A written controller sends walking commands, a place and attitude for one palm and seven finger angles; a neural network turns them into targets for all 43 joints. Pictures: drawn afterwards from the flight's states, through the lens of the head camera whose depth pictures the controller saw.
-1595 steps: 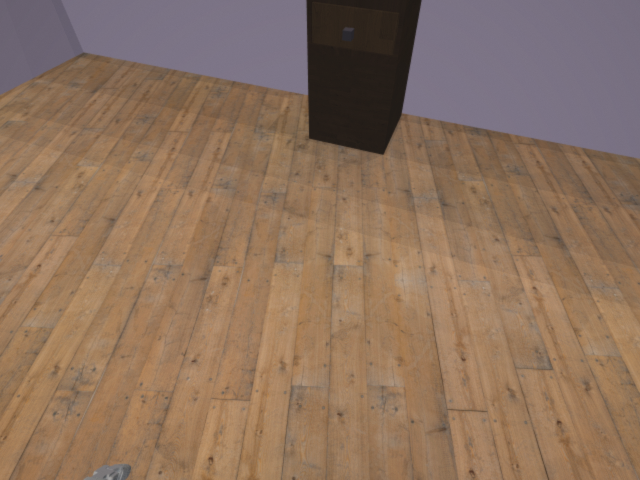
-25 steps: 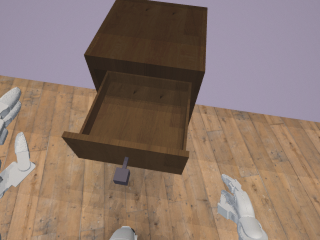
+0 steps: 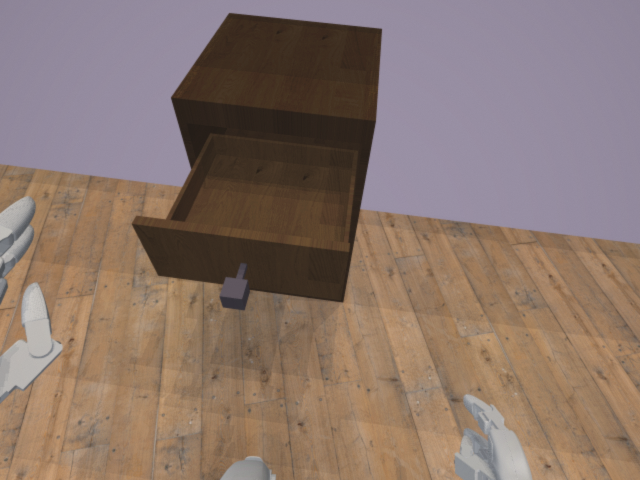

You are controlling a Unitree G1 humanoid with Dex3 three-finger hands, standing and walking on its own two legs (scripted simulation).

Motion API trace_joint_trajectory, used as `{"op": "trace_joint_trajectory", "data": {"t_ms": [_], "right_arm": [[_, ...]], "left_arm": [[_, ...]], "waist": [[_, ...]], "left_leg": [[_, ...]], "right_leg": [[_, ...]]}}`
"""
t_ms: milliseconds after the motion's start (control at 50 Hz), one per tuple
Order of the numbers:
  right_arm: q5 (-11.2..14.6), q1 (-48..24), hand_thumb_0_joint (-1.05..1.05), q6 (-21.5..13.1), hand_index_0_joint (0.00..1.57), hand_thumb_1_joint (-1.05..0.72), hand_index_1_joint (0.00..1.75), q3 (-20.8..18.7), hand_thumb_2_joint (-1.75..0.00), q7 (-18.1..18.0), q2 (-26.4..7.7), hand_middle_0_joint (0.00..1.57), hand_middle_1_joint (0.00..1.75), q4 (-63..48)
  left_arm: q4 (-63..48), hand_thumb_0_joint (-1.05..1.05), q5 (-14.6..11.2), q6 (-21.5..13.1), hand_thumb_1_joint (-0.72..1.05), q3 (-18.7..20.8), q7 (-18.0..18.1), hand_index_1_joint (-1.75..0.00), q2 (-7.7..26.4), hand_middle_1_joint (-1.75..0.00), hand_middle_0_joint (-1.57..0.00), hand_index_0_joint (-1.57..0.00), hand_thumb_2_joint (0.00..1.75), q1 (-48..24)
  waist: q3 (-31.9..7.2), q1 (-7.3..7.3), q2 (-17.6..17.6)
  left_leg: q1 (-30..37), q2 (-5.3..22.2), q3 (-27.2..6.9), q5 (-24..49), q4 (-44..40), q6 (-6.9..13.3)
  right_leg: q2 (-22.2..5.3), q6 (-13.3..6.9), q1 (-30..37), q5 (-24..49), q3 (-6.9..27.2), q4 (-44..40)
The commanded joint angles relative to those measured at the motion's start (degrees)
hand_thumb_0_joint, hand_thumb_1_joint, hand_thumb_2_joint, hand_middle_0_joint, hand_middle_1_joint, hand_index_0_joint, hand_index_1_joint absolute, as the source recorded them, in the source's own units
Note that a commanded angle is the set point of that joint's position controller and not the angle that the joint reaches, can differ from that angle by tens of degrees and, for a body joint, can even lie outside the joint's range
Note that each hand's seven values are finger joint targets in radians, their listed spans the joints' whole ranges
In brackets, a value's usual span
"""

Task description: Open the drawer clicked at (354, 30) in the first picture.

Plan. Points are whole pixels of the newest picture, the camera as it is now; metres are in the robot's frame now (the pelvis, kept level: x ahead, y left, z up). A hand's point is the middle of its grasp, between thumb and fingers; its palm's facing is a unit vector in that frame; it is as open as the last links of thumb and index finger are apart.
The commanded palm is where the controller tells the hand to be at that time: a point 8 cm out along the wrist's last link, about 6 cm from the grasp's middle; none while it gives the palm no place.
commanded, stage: stop stepping back and stand still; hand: left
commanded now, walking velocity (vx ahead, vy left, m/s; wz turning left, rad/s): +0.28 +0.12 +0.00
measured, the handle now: (238, 283) +0.45 +0.17 -0.15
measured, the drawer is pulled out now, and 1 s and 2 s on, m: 0.30 0.30 0.30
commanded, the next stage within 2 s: let the arm hang, fingers relaxed in 0.50 s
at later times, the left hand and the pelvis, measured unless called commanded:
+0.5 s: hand (11, 406) +0.15 +0.24 +0.17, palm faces +0.40 -0.82 -0.41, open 7.4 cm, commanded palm +0.09 +0.28 +0.19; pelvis -0.03 +0.00 +0.01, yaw +2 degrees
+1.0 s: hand out of the picture +0.00 +0.19 -0.17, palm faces +0.09 -0.98 -0.18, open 6.9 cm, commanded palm none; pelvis -0.02 +0.00 +0.01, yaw +3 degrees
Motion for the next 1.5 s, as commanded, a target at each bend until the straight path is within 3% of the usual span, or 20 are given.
{"op": "trace_joint_trajectory", "data": {"t_ms": [0, 100, 180, 220, 240, 300, 360, 400, 480, 500, 540, 560, 580, 620, 700, 800, 900, 1000, 1160, 1480], "right_arm": [[-0.7, -3.45, 0.0, -2.09, 0.2, -0.9, 0.3, -3.27, -0.9, -1.01, -7.64, 0.2, 0.3, -7.37], [-0.86, -3.92, 0.0, -4.17, 0.2, -0.9, 0.3, -2.18, -0.9, -2.03, -7.4, 0.2, 0.3, -6.67], [-0.68, -3.29, 0.0, -6.14, 0.2, -0.9, 0.3, -3.68, -0.9, -1.68, -9.74, 0.2, 0.3, -7.8], [-0.84, -3.81, 0.0, -5.87, 0.2, -0.9, 0.3, -2.69, -0.9, -1.62, -7.63, 0.2, 0.3, -7.67], [-0.84, -3.36, 0.0, -6.06, 0.2, -0.9, 0.3, -2.74, -0.9, -1.56, -8.02, 0.2, 0.3, -7.27], [-0.28, -3.38, 0.0, -6.17, 0.2, -0.9, 0.3, -2.99, -0.9, -1.46, -8.72, 0.2, 0.3, -6.66], [-0.39, -2.09, 0.0, -5.48, 0.2, -0.9, 0.3, -3.5, -0.9, -1.51, -8.31, 0.2, 0.3, -6.48], [-0.55, -1.64, 0.0, -4.74, 0.2, -0.9, 0.3, -3.39, -0.9, -1.04, -7.93, 0.2, 0.3, -6.17], [-0.8, -3.24, 0.0, -4.9, 0.2, -0.9, 0.3, -3.05, -0.9, -1.29, -8.47, 0.2, 0.3, -6.55], [-0.91, -3.87, 0.0, -4.8, 0.2, -0.9, 0.3, -2.55, -0.9, -1.41, -8.48, 0.2, 0.3, -6.91], [-0.85, -4.82, 0.0, -4.93, 0.2, -0.9, 0.3, -1.78, -0.9, -1.38, -7.21, 0.2, 0.3, -7.31], [-0.8, -4.61, 0.0, -5.11, 0.2, -0.9, 0.3, -1.84, -0.9, -1.34, -7.1, 0.2, 0.3, -7.4], [-1.05, -5.89, 0.0, -8.76, 0.2, -0.9, 0.3, -6.15, -0.9, 3.07, -13.05, 0.2, 0.3, 8.02], [-1.9, 1.24, 0.0, -2.14, 0.2, -0.9, 0.3, -4.7, -0.9, 2.75, -9.04, 0.2, 0.3, 7.68], [-2.02, 2.33, 0.0, 1.61, 0.2, -0.9, 0.3, -3.47, -0.9, 2.43, -8.29, 0.2, 0.3, 8.2], [-2.29, 0.84, 0.0, 3.49, 0.2, -0.9, 0.3, -1.65, -0.9, 1.47, -7.32, 0.2, 0.3, 14.21], [-2.17, 4.35, 0.0, 3.61, 0.2, -0.9, 0.3, -1.22, -0.9, 0.35, -5.38, 0.2, 0.3, 19.67], [-1.66, 8.2, 0.0, 3.95, 0.2, -0.9, 0.3, -1.18, -0.9, 0.05, -4.8, 0.2, 0.3, 23.48], [-1.5, 12.42, 0.0, 4.01, 0.2, -0.9, 0.3, -0.63, -0.9, -0.13, -3.34, 0.2, 0.3, 27.77], [-1.53, 14.95, 0.0, 3.63, 0.2, -0.9, 0.3, -0.6, -0.9, -0.45, 0.38, 0.2, 0.3, 29.83]], "left_arm": [[-6.06, 0.0, -0.14, -1.62, 0.9, 5.11, 2.2, -0.3, 6.99, -0.3, -0.2, -0.2, 0.9, -2.75], [-5.14, 0.0, 2.19, -2.47, 0.9, 3.66, 2.89, -0.3, 6.96, -0.3, -0.2, -0.2, 0.9, -1.99], [-8.98, 0.0, 1.27, -3.92, 0.9, 4.89, 2.4, -0.3, 8.16, -0.3, -0.2, -0.2, 0.9, -0.13], [-10.44, 0.0, 2.05, -3.35, 0.9, 5.93, 2.41, -0.3, 8.39, -0.3, -0.2, -0.2, 0.9, -0.25], [-10.03, 0.0, 1.88, -3.35, 0.9, 6.07, 2.39, -0.3, 8.29, -0.3, -0.2, -0.2, 0.9, 0.24], [-6.6, 0.0, 1.3, -3.28, 0.9, 5.65, 2.21, -0.3, 7.4, -0.3, -0.2, -0.2, 0.9, -0.42], [-3.05, 0.0, 1.5, -3.46, 0.9, 4.78, 2.26, -0.3, 6.67, -0.3, -0.2, -0.2, 0.9, -2.1], [-3.83, 0.0, 1.59, -3.33, 0.9, 3.43, 2.38, -0.3, 6.23, -0.3, -0.2, -0.2, 0.9, -4.86], [-7.04, 0.0, 1.6, -3.52, 0.9, 4.08, 2.63, -0.3, 7.23, -0.3, -0.2, -0.2, 0.9, -3.54], [-8.62, 0.0, 1.52, -3.58, 0.9, 2.75, 2.46, -0.3, 6.09, -0.3, -0.2, -0.2, 0.9, -4.18], [-8.52, 0.0, 2.3, -3.19, 0.9, 3.51, 2.55, -0.3, 6.51, -0.3, -0.2, -0.2, 0.9, -4.17], [-8.36, 0.0, 2.26, -3.01, 0.9, 3.65, 2.52, -0.3, 6.44, -0.3, -0.2, -0.2, 0.9, -3.77], [42.24, 0.0, 6.61, 5.5, 0.9, -19.37, -4.86, -0.3, -4.2, -0.3, -0.2, -0.2, 0.9, -10.5], [46.32, 0.0, 5.72, 12.3, 0.9, -16.83, -6.8, -0.3, -7.26, -0.3, -0.2, -0.2, 0.9, -11.78], [60.62, 0.0, 5.52, 11.83, 0.9, -17.4, -7.01, -0.3, -4.18, -0.3, -0.2, -0.2, 0.9, -17.57], [77.97, 0.0, 4.5, 13.3, 0.9, -19.18, -6.51, -0.3, -4.72, -0.3, -0.2, -0.2, 0.9, -23.81], [88.99, 0.0, 4.31, 13.03, 0.9, -19.1, -6.38, -0.3, -7.59, -0.3, -0.2, -0.2, 0.9, -20.81], [94.95, 0.0, 3.92, 12.87, 0.9, -20.39, -6.57, -0.3, -8.26, -0.3, -0.2, -0.2, 0.9, -20.09], [100.42, 0.0, 3.72, 12.87, 0.9, -21.28, -6.22, -0.3, -9.4, -0.3, -0.2, -0.2, 0.9, -17.36], [101.85, 0.0, 3.98, 12.5, 0.9, -20.94, -5.6, -0.3, -12.4, -0.3, -0.2, -0.2, 0.9, -14.83]], "waist": [[-2.93, -1.98, -6.67], [-3.06, -1.08, -4.41], [-6.75, -0.27, 9.85], [-4.96, -0.5, 13.85], [-3.82, -0.56, 10.87], [-2.8, -0.64, 1.96], [0.58, -1.32, -4.04], [-0.96, -2.02, -7.69], [-3.83, -1.19, 1.1], [-2.38, -0.94, 7.82], [-1.32, -0.41, 11.73], [-1.36, -0.13, 8.59], [1.01, -2.57, 5.21], [-5.54, -0.55, -1.47], [-9.91, 0.23, -13.41], [-3.4, 0.83, 4.26], [-4.51, 1.17, 10.16], [-1.07, 0.82, 2.92], [2.14, 0.66, -0.26], [4.42, 0.72, 0.45]], "left_leg": [[2.56, -2.58, -1.79, -3.18, 15.89, 0.94], [12.97, -3.29, 3.38, -2.16, -16.78, 3.82], [14.38, 9.44, -11.17, 3.47, -27.59, 8.39], [6.39, 9.37, -11.42, -5.18, -29.56, 8.29], [5.64, 8.35, -9.57, -0.8, -26.91, 8.05], [1.53, 3.53, -4.22, -3.47, -22.2, 5.68], [2.24, -2.04, 0.12, -10.93, -12.09, 4.13], [4.32, -3.15, 1.58, -4.43, -5.93, 3.4], [15.24, 0.36, -1.99, 1.84, -21.6, 4.58], [12.28, 3.93, -7.68, -0.72, -26.43, 5.57], [4.9, 8.47, -12.41, -3.86, -30.58, 7.02], [5.47, 7.42, -9.98, 3.16, -27.63, 6.58], [8.04, 4.46, -7.49, 20.77, -17.51, 4.45], [8.95, 4.81, -5.82, 27.04, -14.91, 4.6], [10.52, -2.45, -0.93, 18.09, -8.49, 2.3], [13.82, 1.49, -5.1, 22.85, -18.75, 3.49], [15.58, 1.96, -3.98, 17.64, -20.61, 3.84], [15.28, 2.36, -3.86, 13.02, -22.16, 4.05], [15.04, 1.89, -3.65, 8.57, -23.63, 4.19], [14.31, 1.83, -2.8, 7.63, -23.77, 4.3]], "right_leg": [[-20.38, -6.59, -7.28, -17.34, 22.0, -24.62], [-14.07, -2.76, -3.09, -15.71, 12.69, -20.94], [-3.01, 2.82, 1.52, -4.04, 2.96, -0.14], [-2.84, 2.5, 4.57, -5.51, 1.47, 2.38], [-2.76, 2.52, 6.31, -2.34, 1.16, -1.37], [-4.1, 1.85, 11.93, -0.99, 5.21, -9.53], [-10.68, -1.95, 1.7, -22.51, 20.27, -21.3], [-15.62, -4.85, 2.34, -19.75, 23.92, -23.69], [-8.81, -1.11, 0.97, -7.28, 11.17, -13.71], [-5.06, 0.84, 1.65, -6.63, 7.29, -9.15], [-2.58, 2.31, 6.44, -0.75, 3.56, -2.59], [-2.77, 2.39, 7.92, 3.44, 3.4, -4.76], [-4.29, 1.45, -1.44, 13.23, 2.02, 2.0], [-5.81, 1.15, 2.56, 12.2, 4.15, -0.55], [-12.42, -3.26, 11.57, 35.56, 9.75, -4.57], [-6.75, 0.04, 9.0, 18.31, 7.13, -7.57], [-6.15, -0.43, 12.38, 13.47, 6.8, -12.01], [-6.53, -0.63, 10.65, 11.34, 6.92, -14.15], [-6.51, -0.57, 8.39, 6.16, 7.85, -15.72], [-6.05, -0.78, 5.13, 5.32, 7.96, -14.97]]}}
